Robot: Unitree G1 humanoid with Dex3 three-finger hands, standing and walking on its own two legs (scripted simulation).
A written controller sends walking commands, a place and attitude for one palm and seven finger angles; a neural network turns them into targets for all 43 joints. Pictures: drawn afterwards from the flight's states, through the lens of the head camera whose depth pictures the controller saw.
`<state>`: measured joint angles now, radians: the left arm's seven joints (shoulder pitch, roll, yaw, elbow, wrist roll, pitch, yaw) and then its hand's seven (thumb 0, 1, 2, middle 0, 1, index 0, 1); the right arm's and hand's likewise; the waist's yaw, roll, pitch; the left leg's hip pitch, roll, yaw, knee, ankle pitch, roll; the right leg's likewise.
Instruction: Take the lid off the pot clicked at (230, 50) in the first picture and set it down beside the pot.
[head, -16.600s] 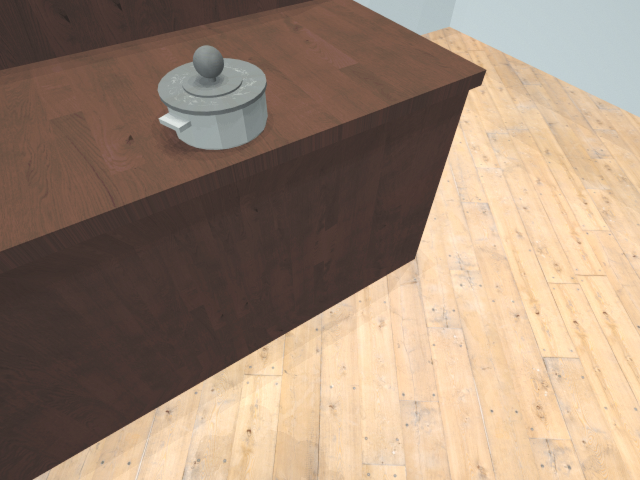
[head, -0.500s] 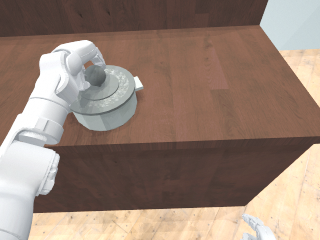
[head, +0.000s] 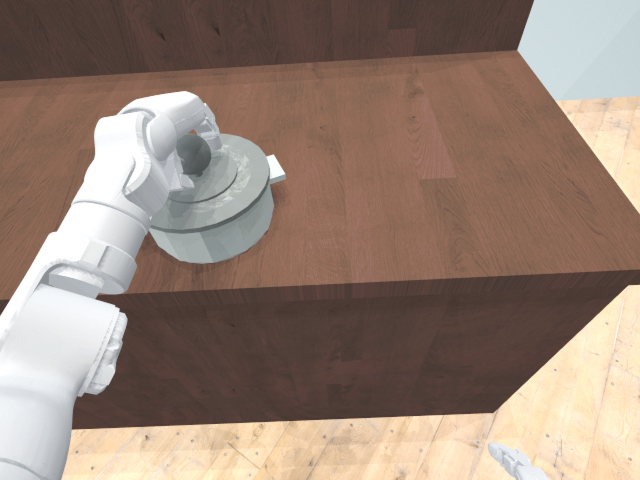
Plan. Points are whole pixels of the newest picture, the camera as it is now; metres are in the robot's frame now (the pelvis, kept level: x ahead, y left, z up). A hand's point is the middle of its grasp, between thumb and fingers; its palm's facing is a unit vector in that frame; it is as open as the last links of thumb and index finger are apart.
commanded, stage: close the fingers and squeeze the knob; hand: left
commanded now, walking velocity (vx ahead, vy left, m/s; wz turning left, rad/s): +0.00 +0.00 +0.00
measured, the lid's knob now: (190, 154) +0.49 +0.17 +0.15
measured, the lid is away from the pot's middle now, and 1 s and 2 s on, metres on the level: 0.00 0.00 0.01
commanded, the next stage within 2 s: lift the lid straight up in 1.34 s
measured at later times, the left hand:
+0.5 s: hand (182, 159) +0.46 +0.17 +0.17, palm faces -0.32 -0.10 -0.94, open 8.3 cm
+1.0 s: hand (182, 158) +0.46 +0.17 +0.17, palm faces -0.33 -0.11 -0.94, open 8.1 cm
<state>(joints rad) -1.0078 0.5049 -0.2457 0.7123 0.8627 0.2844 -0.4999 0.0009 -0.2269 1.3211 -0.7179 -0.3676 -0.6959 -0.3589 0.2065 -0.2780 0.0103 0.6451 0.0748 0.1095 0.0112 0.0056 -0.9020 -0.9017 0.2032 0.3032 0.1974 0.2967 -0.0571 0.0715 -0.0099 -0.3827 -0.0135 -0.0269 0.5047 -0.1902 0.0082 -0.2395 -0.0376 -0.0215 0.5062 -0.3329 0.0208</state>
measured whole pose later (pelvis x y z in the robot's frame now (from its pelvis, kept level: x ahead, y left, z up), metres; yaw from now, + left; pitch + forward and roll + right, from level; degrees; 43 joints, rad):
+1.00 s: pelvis +0.00 +0.00 +0.00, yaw +0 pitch +4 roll +0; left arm -1.04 0.51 -0.23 0.76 0.87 0.28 -0.50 0.00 0.15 0.82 -0.68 -0.94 -0.65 -0.93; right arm 0.20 -0.28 0.01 0.65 0.07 0.11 0.00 0.01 -0.90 -0.90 0.20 0.30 0.20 0.30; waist -0.06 0.06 -0.01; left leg -0.39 -0.01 -0.03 0.50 -0.20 0.01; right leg -0.24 -0.03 -0.02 0.50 -0.33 0.02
